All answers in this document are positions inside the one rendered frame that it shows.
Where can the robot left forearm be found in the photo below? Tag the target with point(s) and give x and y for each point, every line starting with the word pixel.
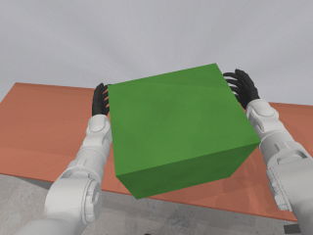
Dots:
pixel 93 153

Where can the carton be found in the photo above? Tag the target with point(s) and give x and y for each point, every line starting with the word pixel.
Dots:
pixel 177 130

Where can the robot right forearm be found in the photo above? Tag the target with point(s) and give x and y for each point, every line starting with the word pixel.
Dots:
pixel 277 145

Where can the robot left hand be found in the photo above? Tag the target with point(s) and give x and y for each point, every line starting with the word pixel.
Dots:
pixel 99 105

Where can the robot right hand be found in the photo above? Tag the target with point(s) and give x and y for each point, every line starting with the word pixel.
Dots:
pixel 245 87

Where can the table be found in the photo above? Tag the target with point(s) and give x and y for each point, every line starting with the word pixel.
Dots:
pixel 42 128

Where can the robot left upper arm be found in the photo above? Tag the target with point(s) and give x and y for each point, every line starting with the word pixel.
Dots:
pixel 71 205

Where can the robot right upper arm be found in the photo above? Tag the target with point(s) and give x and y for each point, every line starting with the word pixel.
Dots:
pixel 291 185

